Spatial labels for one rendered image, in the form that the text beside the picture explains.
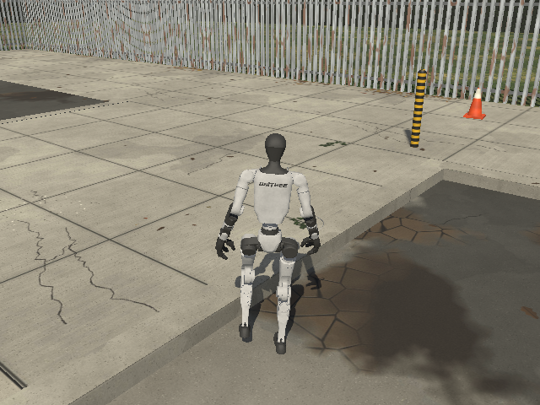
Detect robot foot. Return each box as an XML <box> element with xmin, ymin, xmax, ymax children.
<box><xmin>273</xmin><ymin>332</ymin><xmax>286</xmax><ymax>354</ymax></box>
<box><xmin>239</xmin><ymin>323</ymin><xmax>251</xmax><ymax>338</ymax></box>

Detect robot right upper arm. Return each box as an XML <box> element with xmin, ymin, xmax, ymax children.
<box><xmin>291</xmin><ymin>171</ymin><xmax>313</xmax><ymax>218</ymax></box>

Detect right robot hand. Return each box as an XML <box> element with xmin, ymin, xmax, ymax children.
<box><xmin>300</xmin><ymin>236</ymin><xmax>321</xmax><ymax>256</ymax></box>

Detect robot left foot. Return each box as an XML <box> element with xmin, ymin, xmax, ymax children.
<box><xmin>239</xmin><ymin>323</ymin><xmax>251</xmax><ymax>338</ymax></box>

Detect robot right forearm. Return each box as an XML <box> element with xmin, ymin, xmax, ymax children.
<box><xmin>304</xmin><ymin>206</ymin><xmax>319</xmax><ymax>240</ymax></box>

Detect robot left forearm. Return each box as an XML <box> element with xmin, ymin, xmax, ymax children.
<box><xmin>219</xmin><ymin>203</ymin><xmax>238</xmax><ymax>240</ymax></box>

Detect robot right foot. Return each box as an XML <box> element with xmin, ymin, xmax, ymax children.
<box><xmin>273</xmin><ymin>332</ymin><xmax>286</xmax><ymax>354</ymax></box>

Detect robot left upper arm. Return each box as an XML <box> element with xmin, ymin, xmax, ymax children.
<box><xmin>230</xmin><ymin>169</ymin><xmax>257</xmax><ymax>216</ymax></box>

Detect left robot hand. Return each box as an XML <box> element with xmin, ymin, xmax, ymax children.
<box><xmin>215</xmin><ymin>237</ymin><xmax>235</xmax><ymax>260</ymax></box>

